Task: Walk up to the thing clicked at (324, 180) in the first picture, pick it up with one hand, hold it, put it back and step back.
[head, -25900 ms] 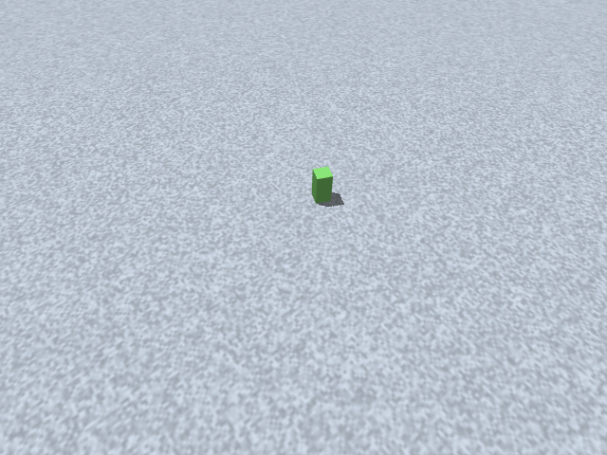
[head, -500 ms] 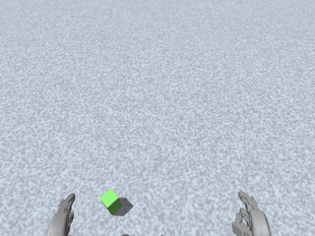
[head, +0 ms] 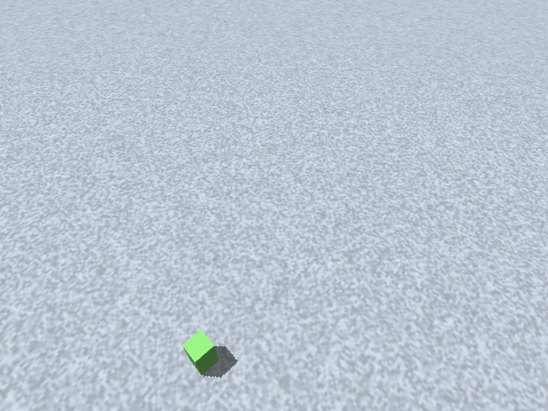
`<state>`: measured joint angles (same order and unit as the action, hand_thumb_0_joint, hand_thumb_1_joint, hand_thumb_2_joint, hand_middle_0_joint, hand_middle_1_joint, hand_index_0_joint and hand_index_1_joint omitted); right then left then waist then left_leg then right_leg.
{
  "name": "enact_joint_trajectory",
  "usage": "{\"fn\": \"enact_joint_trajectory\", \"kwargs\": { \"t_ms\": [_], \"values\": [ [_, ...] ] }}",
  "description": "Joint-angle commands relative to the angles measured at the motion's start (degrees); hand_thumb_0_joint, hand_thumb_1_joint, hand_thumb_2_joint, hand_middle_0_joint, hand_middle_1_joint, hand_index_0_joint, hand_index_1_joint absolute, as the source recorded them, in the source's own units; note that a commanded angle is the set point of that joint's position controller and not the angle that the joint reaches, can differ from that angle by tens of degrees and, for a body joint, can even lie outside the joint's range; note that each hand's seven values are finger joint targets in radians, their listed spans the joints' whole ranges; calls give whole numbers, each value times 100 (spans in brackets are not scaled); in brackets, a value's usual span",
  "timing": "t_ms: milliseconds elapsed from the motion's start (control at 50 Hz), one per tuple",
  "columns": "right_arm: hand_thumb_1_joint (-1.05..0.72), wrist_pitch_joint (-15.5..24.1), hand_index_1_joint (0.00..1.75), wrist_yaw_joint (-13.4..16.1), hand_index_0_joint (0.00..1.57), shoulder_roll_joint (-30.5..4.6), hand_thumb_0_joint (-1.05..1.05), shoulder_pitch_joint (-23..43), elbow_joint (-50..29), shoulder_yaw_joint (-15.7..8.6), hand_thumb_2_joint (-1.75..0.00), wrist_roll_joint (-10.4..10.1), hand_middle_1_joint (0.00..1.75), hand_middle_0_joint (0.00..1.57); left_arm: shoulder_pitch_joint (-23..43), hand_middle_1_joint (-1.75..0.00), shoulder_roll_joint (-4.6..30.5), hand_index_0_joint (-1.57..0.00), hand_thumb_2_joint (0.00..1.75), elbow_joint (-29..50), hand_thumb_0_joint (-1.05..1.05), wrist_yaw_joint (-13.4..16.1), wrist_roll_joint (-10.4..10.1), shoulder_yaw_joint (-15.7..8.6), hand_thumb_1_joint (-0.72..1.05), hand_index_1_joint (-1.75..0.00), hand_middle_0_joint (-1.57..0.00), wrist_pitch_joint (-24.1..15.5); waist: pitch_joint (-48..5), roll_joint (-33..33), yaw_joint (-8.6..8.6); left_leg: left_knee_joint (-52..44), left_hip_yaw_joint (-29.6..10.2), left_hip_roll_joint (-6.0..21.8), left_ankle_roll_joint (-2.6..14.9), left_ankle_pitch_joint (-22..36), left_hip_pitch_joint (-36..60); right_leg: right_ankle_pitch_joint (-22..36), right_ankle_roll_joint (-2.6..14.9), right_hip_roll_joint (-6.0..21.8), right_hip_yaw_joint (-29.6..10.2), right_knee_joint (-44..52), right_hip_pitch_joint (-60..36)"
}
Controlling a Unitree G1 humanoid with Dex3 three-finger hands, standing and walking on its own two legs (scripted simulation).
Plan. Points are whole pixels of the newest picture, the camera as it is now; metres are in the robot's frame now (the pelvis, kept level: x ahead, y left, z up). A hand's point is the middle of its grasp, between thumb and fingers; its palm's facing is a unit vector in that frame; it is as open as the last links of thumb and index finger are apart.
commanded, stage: stand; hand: left
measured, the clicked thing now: (201, 353) +0.41 +0.22 -0.69
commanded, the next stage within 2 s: step back in 1.84 s
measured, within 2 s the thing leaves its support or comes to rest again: neither
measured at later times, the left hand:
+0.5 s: hand out of the picture +0.04 +0.25 -0.14, palm faces -0.01 -0.94 -0.35, open 7.4 cm
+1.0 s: hand out of the picture +0.06 +0.23 -0.14, palm faces -0.03 -0.94 -0.34, open 7.4 cm
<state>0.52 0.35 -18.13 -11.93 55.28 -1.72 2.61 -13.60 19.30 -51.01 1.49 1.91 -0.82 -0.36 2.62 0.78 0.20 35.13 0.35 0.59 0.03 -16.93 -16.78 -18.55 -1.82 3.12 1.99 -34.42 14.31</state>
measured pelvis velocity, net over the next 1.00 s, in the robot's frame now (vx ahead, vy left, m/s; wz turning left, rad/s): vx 0.00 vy -0.01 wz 0.00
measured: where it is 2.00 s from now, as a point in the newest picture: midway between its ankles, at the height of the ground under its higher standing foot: outside the picture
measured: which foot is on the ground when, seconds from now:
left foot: down 0.00-1.00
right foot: down 0.00-1.00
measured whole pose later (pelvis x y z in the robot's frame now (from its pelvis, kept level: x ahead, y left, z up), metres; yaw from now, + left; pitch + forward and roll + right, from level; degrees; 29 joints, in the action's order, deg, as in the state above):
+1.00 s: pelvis +0.00 -0.01 +0.02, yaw +0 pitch -3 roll +0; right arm 0.0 -0.1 -19.1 -7.1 66.9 -0.3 1.0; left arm -7.0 18.7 -66.8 0.6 1.0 0.2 -1.2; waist 3.0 -0.4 -0.3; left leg 19.6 0.1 1.3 -1.1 -8.8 -8.1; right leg -10.9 -1.1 2.1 2.7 -19.7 6.0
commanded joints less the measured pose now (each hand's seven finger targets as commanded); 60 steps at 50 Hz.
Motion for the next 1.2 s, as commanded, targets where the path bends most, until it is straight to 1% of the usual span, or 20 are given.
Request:
{"fn": "enact_joint_trajectory", "kwargs": {
  "t_ms": [0, 60, 80, 140, 240, 260, 280, 300, 340, 420, 480, 560, 600, 680, 760, 880, 940, 1020, 1140, 1180],
  "values": [
    [-90, 129, 30, 88, 20, -1013, 0, 363, -162, -210, -90, -54, 30, 20, 364, -30, 924, -20, 90, 64, 0, 66, -28, -208, 90, -30, -20, -160, -433, -222, 14, -1173, -604, 478, 188, 1212, 484, 1062, 314, 333, -364, 945, -432],
    [-90, 95, 30, 86, 20, -1063, 0, 451, 70, -185, -90, -85, 30, 20, 404, -30, 948, -20, 90, -264, 0, 64, -32, -175, 90, -30, -20, -139, -350, -268, 37, -1453, -660, 525, 171, 1044, 506, 945, 281, 346, -321, 1147, -625],
    [-90, 83, 30, 83, 20, -1095, 0, 429, 138, -181, -90, -88, 30, 20, 416, -30, 951, -20, 90, -361, 0, 60, -39, -157, 90, -30, -20, -130, -262, -299, 25, -1594, -674, 515, 165, 695, 431, 835, 252, 339, -330, 1220, -671],
    [-90, 50, 30, 78, 20, -1108, 0, 509, 313, -171, -90, -107, 30, 20, 427, -30, 1009, -20, 90, -638, 0, 45, -23, -137, 90, -30, -20, -129, -59, -245, 26, -1764, -680, 507, 140, 425, 477, 607, 242, 362, -339, 1415, -595],
    [-90, 75, 30, 74, 20, -1129, 0, 529, 515, -164, -90, -113, 30, 20, 548, -30, 1049, -20, 90, -900, 0, 34, -41, -123, 90, -30, -20, -154, -211, -177, 18, -1871, -662, 522, 123, 672, 641, 829, 229, 439, -370, 1566, -792],
    [-90, 74, 30, 68, 20, -1084, 0, 602, 545, -147, -90, -119, 30, 20, 563, -30, 1054, -20, 90, -942, 0, 34, -30, -114, 90, -30, -20, -151, -106, -147, 35, -1891, -666, 513, 96, 764, 714, 774, 218, 426, -348, 1621, -657],
    [-90, 73, 30, 74, 20, -1094, 0, 523, 583, -153, -90, -120, 30, 20, 612, -30, 1054, -20, 90, -970, 0, 33, -37, -121, 90, -30, -20, -151, -162, -194, -2, -1909, -653, 521, 103, 715, 679, 789, 223, 446, -368, 1632, -753],
    [-90, 62, 30, 71, 20, -1110, 0, 623, 613, -150, -90, -126, 30, 20, 575, -30, 1047, -20, 90, -1033, 0, 29, -29, -107, 90, -30, -20, -143, -7, -141, 39, -1935, -659, 510, 74, 619, 664, 645, 204, 410, -330, 1681, -634],
    [-90, 57, 30, 65, 20, -1084, 0, 642, 643, -148, -90, -132, 30, 20, 607, -30, 1050, -20, 90, -1081, 0, 33, -28, -110, 90, -30, -20, -149, -100, -100, 30, -1936, -661, 534, 102, 689, 741, 710, 209, 451, -342, 1729, -678],
    [-90, 51, 30, 49, 20, -1117, 0, 625, 724, -138, -90, -137, 30, 20, 635, -30, 1077, -20, 90, -1169, 0, 17, -38, -109, 90, -30, -20, -151, -112, -170, 14, -2003, -635, 518, 81, 487, 687, 619, 201, 437, -354, 1802, -703],
    [-90, 41, 30, 46, 20, -1120, 0, 678, 736, -129, -90, -147, 30, 20, 706, -30, 1084, -20, 90, -1198, 0, 16, -40, -106, 90, -30, -20, -155, -98, -147, 5, -1973, -612, 532, 88, 604, 728, 656, 207, 460, -381, 1837, -671],
    [-90, 15, 30, 30, 20, -1128, 0, 699, 770, -127, -90, -147, 30, 20, 724, -30, 1107, -20, 90, -1259, 0, 18, -32, -101, 90, -30, -20, -155, 0, -11, -13, -1922, -580, 515, 83, 528, 721, 255, 205, 464, -415, 1977, -512],
    [-90, 29, 30, 29, 20, -1133, 0, 685, 793, -120, -90, -147, 30, 20, 736, -30, 1134, -20, 90, -1242, 0, 6, -55, -108, 90, -30, -20, -167, -150, -120, -15, -1907, -566, 538, 86, 703, 816, 624, 218, 491, -445, 1934, -644],
    [-90, 30, 30, 26, 20, -1141, 0, 728, 802, -104, -90, -150, 30, 20, 800, -30, 1142, -20, 90, -1268, 0, 11, -59, -118, 90, -30, -20, -169, -119, -68, -8, -1923, -550, 551, 80, 808, 762, 615, 218, 487, -448, 1938, -678],
    [-90, 40, 30, 33, 20, -1186, 0, 716, 834, -93, -90, -151, 30, 20, 764, -30, 1132, -20, 90, -1291, 0, -9, -67, -116, 90, -30, -20, -170, -201, -161, 8, -1946, -541, 576, 77, 873, 802, 813, 224, 486, -440, 1920, -756],
    [-90, 39, 30, 36, 20, -1199, 0, 696, 841, -83, -90, -158, 30, 20, 833, -30, 1143, -20, 90, -1274, 0, -10, -68, -126, 90, -30, -20, -159, -189, -84, -18, -1964, -531, 600, 64, 902, 831, 743, 226, 482, -448, 1945, -706],
    [-90, 57, 30, 36, 20, -1179, 0, 703, 838, -70, -90, -157, 30, 20, 864, -30, 1154, -20, 90, -1256, 0, -10, -82, -137, 90, -30, -20, -177, -338, -61, -22, -1899, -507, 631, 78, 1269, 943, 1211, 229, 519, -459, 1897, -864],
    [-90, 85, 30, 46, 20, -1241, 0, 728, 842, -64, -90, -166, 30, 20, 827, -30, 1114, -20, 90, -1252, 0, -24, -95, -130, 90, -30, -20, -179, -404, -129, -8, -1893, -490, 664, 65, 1609, 1049, 1533, 208, 512, -431, 1866, -911],
    [-90, 79, 30, 47, 20, -1229, 0, 694, 876, -48, -90, -172, 30, 20, 917, -30, 1151, -20, 90, -1243, 0, -35, -114, -148, 90, -30, -20, -151, -361, -93, -31, -2004, -461, 655, 27, 1348, 990, 1314, 212, 495, -437, 1916, -916],
    [-90, 83, 30, 45, 20, -1252, 0, 778, 855, -55, -90, -166, 30, 20, 891, -30, 1141, -20, 90, -1249, 0, -38, -97, -148, 90, -30, -20, -150, -274, -126, 4, -2024, -481, 659, 29, 1267, 955, 1253, 211, 487, -416, 1918, -876]
  ]
}}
